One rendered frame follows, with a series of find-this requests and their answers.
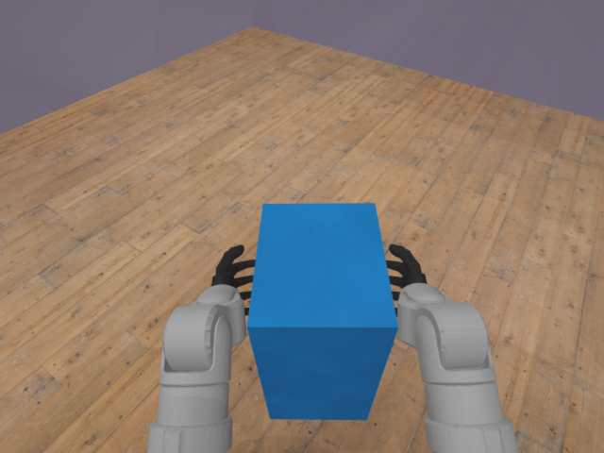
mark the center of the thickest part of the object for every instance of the left robot forearm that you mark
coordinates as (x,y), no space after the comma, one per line
(194,373)

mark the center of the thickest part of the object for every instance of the robot left hand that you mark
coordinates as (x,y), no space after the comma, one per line
(226,270)

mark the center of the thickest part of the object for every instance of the robot right hand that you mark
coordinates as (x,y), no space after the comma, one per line
(410,269)

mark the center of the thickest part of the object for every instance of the carton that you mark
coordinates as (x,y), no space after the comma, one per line
(321,319)

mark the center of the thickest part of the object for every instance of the right robot forearm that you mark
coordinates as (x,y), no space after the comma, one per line
(456,364)

